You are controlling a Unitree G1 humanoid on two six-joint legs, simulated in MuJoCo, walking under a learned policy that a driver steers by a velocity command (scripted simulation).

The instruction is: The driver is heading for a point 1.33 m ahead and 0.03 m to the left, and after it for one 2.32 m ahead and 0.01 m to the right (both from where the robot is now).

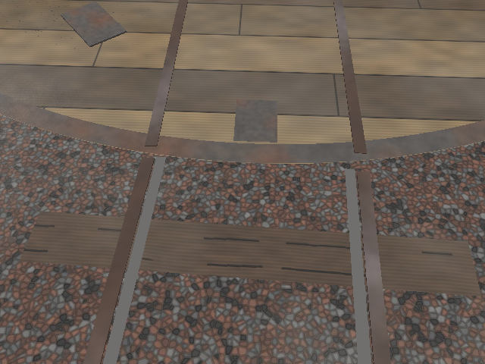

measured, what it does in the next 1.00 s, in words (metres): walks ahead: left foot, then right foot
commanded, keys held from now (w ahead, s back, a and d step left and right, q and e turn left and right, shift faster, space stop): w+q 0.26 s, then w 0.16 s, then w+e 0.58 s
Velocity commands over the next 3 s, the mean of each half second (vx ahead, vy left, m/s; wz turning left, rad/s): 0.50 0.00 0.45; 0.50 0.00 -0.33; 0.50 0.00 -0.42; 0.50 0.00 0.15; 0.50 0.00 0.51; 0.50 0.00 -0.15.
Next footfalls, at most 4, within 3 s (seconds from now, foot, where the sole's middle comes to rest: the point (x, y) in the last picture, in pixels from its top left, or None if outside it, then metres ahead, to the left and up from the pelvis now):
0.06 left None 0.18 0.06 -0.77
0.60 right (270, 329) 0.53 -0.02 -0.77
1.14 left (210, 239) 0.81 0.17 -0.77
1.66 right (293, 191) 1.00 -0.09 -0.77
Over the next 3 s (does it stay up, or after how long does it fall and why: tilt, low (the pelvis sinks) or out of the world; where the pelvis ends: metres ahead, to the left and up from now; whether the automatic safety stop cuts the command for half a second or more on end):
stays up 1.60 0.00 0.01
